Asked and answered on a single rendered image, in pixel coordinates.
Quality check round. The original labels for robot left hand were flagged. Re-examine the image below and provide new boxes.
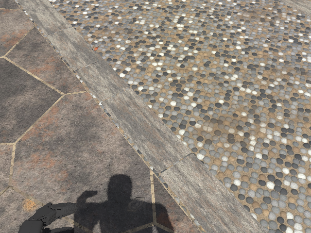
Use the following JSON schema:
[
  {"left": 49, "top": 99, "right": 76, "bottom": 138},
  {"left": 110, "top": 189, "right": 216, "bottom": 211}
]
[{"left": 18, "top": 202, "right": 78, "bottom": 233}]

